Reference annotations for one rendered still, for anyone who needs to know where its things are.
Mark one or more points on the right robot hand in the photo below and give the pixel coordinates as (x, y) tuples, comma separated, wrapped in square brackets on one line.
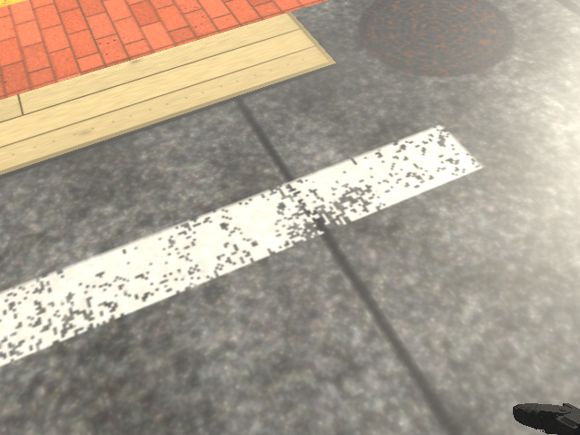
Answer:
[(553, 419)]

